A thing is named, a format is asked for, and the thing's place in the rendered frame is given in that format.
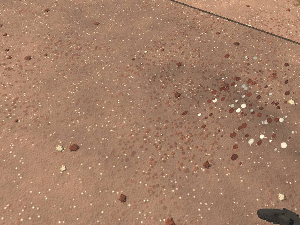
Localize right robot hand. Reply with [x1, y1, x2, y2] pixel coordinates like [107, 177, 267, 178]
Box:
[257, 208, 300, 225]

